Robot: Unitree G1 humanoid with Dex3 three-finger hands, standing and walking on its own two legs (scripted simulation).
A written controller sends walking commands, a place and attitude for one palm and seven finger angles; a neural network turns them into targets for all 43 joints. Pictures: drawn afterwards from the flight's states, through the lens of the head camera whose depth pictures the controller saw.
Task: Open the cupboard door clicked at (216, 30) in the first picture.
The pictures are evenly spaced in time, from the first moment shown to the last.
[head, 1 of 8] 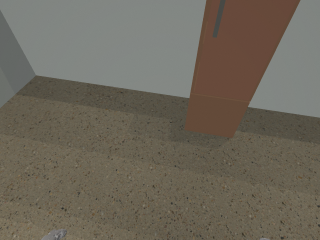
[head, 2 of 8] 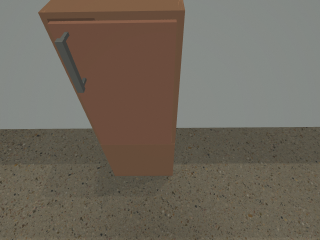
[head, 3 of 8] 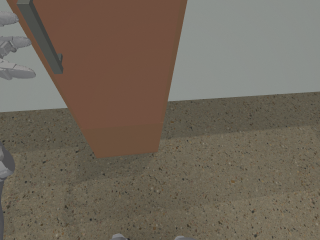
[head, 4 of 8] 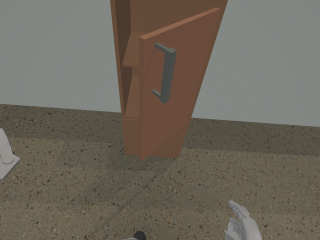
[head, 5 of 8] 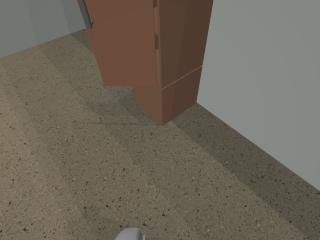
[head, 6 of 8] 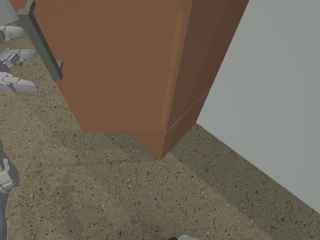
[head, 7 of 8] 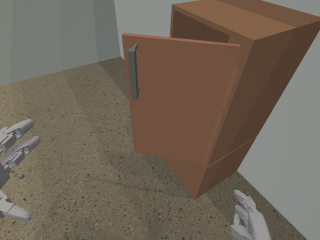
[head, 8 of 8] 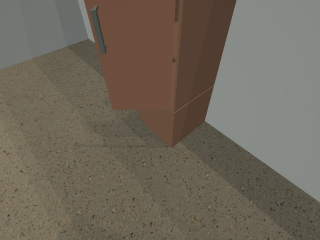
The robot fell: no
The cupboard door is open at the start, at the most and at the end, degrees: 0 50 48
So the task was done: yes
